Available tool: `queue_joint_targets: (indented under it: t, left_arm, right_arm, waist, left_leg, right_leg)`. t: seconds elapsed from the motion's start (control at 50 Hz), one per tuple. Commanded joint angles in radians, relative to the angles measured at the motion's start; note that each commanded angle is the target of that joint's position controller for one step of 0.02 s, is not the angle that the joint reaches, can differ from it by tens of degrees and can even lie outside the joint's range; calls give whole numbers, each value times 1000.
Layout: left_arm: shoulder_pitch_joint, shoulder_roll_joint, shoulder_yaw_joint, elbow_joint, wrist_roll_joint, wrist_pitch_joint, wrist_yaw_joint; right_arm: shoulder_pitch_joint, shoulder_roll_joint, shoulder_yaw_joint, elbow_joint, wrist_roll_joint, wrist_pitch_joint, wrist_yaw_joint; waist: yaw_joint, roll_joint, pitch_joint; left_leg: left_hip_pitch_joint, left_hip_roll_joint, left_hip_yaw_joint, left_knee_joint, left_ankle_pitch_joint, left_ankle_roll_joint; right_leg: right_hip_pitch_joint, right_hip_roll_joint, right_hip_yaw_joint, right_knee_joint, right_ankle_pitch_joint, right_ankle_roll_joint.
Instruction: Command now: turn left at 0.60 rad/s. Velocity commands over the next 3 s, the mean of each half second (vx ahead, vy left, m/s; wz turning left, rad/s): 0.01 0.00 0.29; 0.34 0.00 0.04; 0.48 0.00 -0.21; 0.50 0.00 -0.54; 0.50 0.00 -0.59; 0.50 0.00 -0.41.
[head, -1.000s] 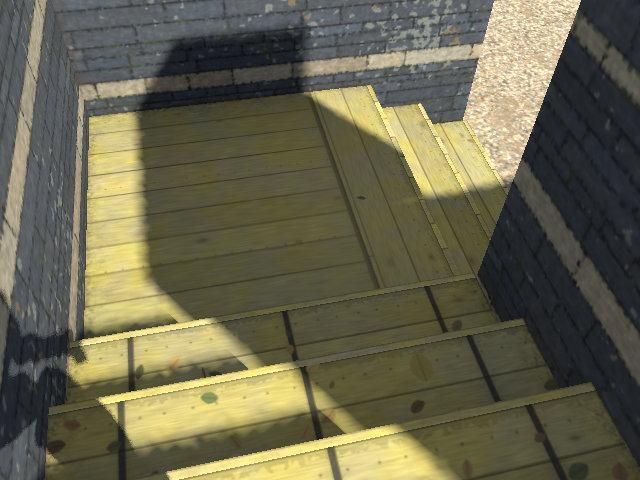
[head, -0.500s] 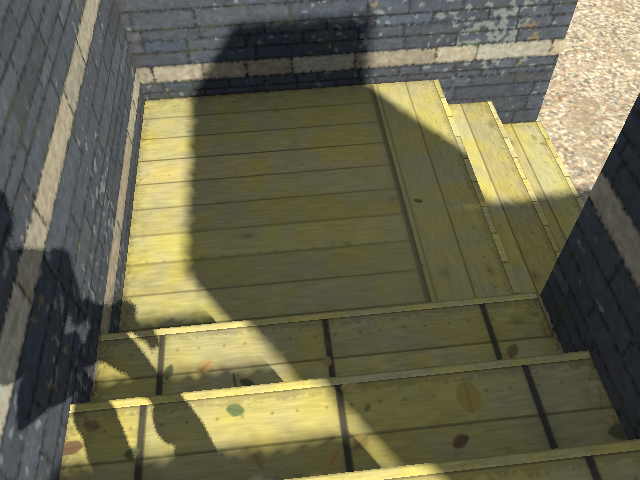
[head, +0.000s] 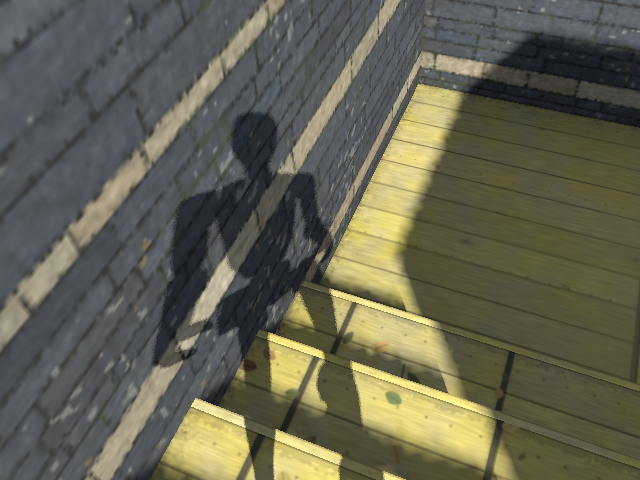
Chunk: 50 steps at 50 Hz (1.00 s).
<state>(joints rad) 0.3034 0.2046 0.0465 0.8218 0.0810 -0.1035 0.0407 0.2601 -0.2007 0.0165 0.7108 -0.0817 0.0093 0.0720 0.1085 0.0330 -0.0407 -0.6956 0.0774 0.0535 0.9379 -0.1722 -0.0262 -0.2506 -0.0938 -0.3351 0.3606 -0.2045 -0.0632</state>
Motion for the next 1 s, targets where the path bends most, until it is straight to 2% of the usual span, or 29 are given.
queue_joint_targets:
  t: [0.02, 0.1, 0.14, 0.16, 0.18, 0.2, 0.22, 0.24, 0.26, 0.32, 0.4, 0.42, 0.46, 0.5, 0.54, 0.56, 0.6, 0.66, 0.68, 0.72, 0.8, 0.84, 0.86, 0.88, 0.9, 0.92, 0.94, 0.98, 1.0]
  left_arm:
    - [-94, 167, 51, -70, 5, -30, 14]
    - [-56, 182, 65, -38, -12, -12, 28]
    - [-63, 180, 61, -12, -21, 7, 11]
    - [-52, 134, 45, 7, -26, 6, -2]
    - [-58, 40, 16, -20, -21, 4, -9]
    - [-43, -11, -8, -106, -18, -21, -12]
    - [-138, 44, 5, -94, -59, -23, -15]
    - [-180, 97, 19, -85, -67, -26, -3]
    - [-164, 147, 37, -66, -51, -30, 15]
    - [-8, 113, 29, 15, -40, -11, 21]
    - [73, 74, 27, 55, -21, 13, -25]
    - [122, 62, 21, 83, -14, 11, -49]
    - [94, 38, 13, 81, -40, 15, -65]
    - [89, 72, 16, 90, -76, 10, -47]
    - [-62, 177, 27, 27, -71, -16, -17]
    - [-103, 185, 40, 26, -58, -25, -17]
    - [-111, 136, 35, 17, -65, -49, -10]
    - [189, 84, 25, 68, -52, -74, 16]
    - [263, 218, 57, 127, -37, -25, -11]
    - [310, 202, 57, 115, -47, 19, -23]
    - [125, 195, 58, 102, -56, 72, -43]
    - [24, 208, 65, 93, -63, 69, -54]
    - [-52, 213, 65, 85, -55, 62, -58]
    - [-121, 218, 68, 82, -50, 62, -56]
    - [-202, 185, 67, 63, -50, 60, -53]
    - [-108, 76, 46, 54, -53, 63, -41]
    - [12, 76, 33, 40, -80, 75, -41]
    - [-44, 172, 51, 48, -69, 111, -32]
    - [-19, 161, 49, 61, -44, 133, -30]
  right_arm:
    - [-18, -63, -31, -83, 3, -13, 3]
    - [-63, -69, -66, -110, 13, -34, -15]
    - [-33, -71, -90, -88, 43, -59, -22]
    - [8, -95, -111, -79, 46, -70, -28]
    - [135, -157, -129, -57, 20, -81, -43]
    - [258, -273, -152, -62, 30, -93, -44]
    - [329, -214, -147, 8, 14, -116, -20]
    - [278, -172, -139, 26, 44, -133, -1]
    - [157, -152, -133, -6, 78, -141, 4]
    - [44, -137, -123, -22, 51, -113, 7]
    - [-58, -88, -85, -13, 62, -121, 7]
    - [-81, -91, -71, 6, 46, -126, 15]
    - [-113, -81, -54, 28, 77, -127, 45]
    - [-24, -149, -65, 91, 103, -107, 72]
    - [132, -176, -91, 108, 81, -88, 37]
    - [62, -221, -106, 89, 60, -87, 22]
    - [-68, -166, -109, 61, 30, -95, -8]
    - [-144, -11, -75, 48, 9, -125, -26]
    - [-182, -67, -99, 59, 50, -84, -62]
    - [-183, -71, -92, 66, 55, -55, -77]
    - [-144, -48, -79, 98, 67, 2, -43]
    - [-1, -85, -97, 162, 58, 16, -42]
    - [152, -109, -116, 222, 63, 16, -45]
    - [330, -136, -134, 285, 54, 13, -52]
    - [512, -207, -157, 334, 38, 6, -60]
    - [454, -201, -127, 312, 45, -17, -58]
    - [321, -236, -129, 281, 52, -25, -63]
    - [81, -137, -100, 210, 46, -58, -82]
    - [63, -139, -99, 219, 35, -81, -86]
  waist:
    - [-24, -126, 17]
    - [13, -160, 31]
    - [-33, -133, 12]
    - [-82, -76, -60]
    - [-139, 79, -184]
    - [-145, 160, -326]
    - [-200, 54, -165]
    - [-192, 48, -69]
    - [-131, 51, -77]
    - [-57, 40, -47]
    - [-8, 8, -61]
    - [3, -10, -75]
    - [-8, 20, -36]
    - [-46, 9, -7]
    - [-186, -69, -20]
    - [-155, -45, 47]
    - [-125, -37, 113]
    - [-2, -201, 8]
    - [-10, -226, 112]
    - [6, -138, 39]
    - [-75, -199, 94]
    - [-156, -162, 56]
    - [-242, -151, 12]
    - [-346, -98, -37]
    - [-459, 129, -5]
    - [-337, 222, 52]
    - [-207, 182, 92]
    - [-111, 3, 241]
    - [-93, 39, 234]
  left_leg:
    - [-30, 10, 20, -77, -21, 40]
    - [47, -34, 42, -332, -72, 84]
    - [316, -108, 102, -549, 130, 136]
    - [555, -104, 38, -556, 180, 175]
    - [798, 56, -145, -518, 540, 258]
    - [1063, 310, -524, -546, 527, 487]
    - [951, 290, -521, -565, 276, 401]
    - [862, 243, -383, -527, 300, 333]
    - [722, 216, -299, -493, 474, 323]
    - [309, 174, -221, -526, 431, 316]
    - [145, 125, -169, -453, 329, 270]
    - [68, 91, -115, -388, 303, 225]
    - [57, 102, -132, -370, 202, 185]
    - [116, 107, -242, -372, -152, 199]
    - [185, 50, -212, -391, -452, 188]
    - [191, 22, -135, -403, -543, 196]
    - [197, 23, -130, -366, -475, 239]
    - [-70, -108, -25, 10, -290, 171]
    - [-226, -69, -26, 56, -367, 124]
    - [-219, -48, -36, 41, -367, 75]
    - [212, -81, 43, -130, -181, 54]
    - [419, -90, 40, -124, -33, 87]
    - [628, -137, 117, -108, 54, 91]
    - [834, -162, 125, -177, 1, 104]
    - [904, -34, -88, -402, -146, 187]
    - [830, 168, -458, -466, 7, 240]
    - [711, 303, -601, -643, -253, 314]
    - [408, 240, -537, -664, -528, 307]
    - [350, 240, -520, -626, -409, 311]
  right_leg:
    - [131, -319, 227, -184, -112, -195]
    - [224, -354, 234, -93, -157, -123]
    - [110, -332, 207, 2, -194, -82]
    - [-14, -262, 153, 127, -242, -20]
    - [-178, -133, 57, 447, -424, 86]
    - [-461, -11, 203, 636, -587, 146]
    - [-612, 9, 366, 671, -492, 154]
    - [-672, -24, 353, 735, -443, 161]
    - [-589, -52, 338, 794, -422, 181]
    - [-384, -38, 353, 935, -254, 187]
    - [-260, -22, 361, 887, -119, 198]
    - [-137, -20, 338, 852, -43, 203]
    - [-53, -5, 295, 594, -185, 227]
    - [17, 38, 241, 351, -112, 206]
    - [-11, 50, 306, 288, -129, 41]
    - [-121, 47, 359, 206, -450, -44]
    - [-160, 13, 437, 153, -482, -132]
    - [234, -159, 769, 115, -92, -291]
    - [359, -247, 805, 155, 525, -233]
    - [450, -251, 748, 162, 693, -204]
    - [104, -137, 527, 55, 480, -126]
    - [-2, -116, 445, 133, 525, -101]
    - [-108, -57, 362, 242, 494, -81]
    - [-226, -2, 314, 478, 442, -54]
    - [-405, 125, 286, 997, 7, -33]
    - [-586, 253, 491, 1189, -398, -71]
    - [-637, 198, 524, 1070, -364, -70]
    - [-512, 103, 526, 887, -190, -24]
    - [-452, 97, 541, 906, -100, -14]
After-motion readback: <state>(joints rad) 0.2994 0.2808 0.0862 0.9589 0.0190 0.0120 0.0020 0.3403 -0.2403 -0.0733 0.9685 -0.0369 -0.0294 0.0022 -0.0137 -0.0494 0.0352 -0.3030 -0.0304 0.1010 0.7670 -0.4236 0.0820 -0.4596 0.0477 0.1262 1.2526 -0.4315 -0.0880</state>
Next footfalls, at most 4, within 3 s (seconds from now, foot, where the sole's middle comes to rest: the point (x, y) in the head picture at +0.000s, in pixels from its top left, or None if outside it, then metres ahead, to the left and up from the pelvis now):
0.16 left None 0.10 0.17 -0.78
0.50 right None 0.10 -0.05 -0.78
0.88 left None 0.22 0.19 -0.78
1.38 right None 0.46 0.01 -0.95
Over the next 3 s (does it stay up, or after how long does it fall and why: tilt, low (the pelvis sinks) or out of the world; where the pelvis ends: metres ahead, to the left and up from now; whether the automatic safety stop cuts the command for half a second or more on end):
stays up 1.27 -0.23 -0.70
